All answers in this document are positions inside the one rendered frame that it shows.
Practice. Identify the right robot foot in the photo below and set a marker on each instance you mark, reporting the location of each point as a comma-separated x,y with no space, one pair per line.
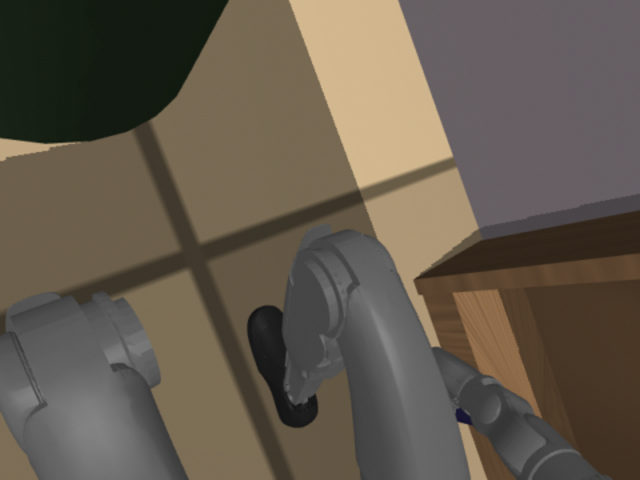
264,329

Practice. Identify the right robot hand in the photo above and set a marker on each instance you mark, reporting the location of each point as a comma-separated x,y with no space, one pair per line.
456,373

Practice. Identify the right robot arm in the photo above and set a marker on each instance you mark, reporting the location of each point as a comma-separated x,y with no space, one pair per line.
528,446

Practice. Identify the bookshelf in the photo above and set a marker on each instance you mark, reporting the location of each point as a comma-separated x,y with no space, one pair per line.
554,315

